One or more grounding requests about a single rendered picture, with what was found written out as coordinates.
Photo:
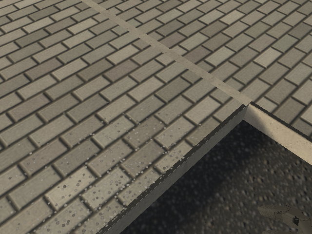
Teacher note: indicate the right robot hand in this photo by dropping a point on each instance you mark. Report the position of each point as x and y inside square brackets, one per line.
[290, 215]

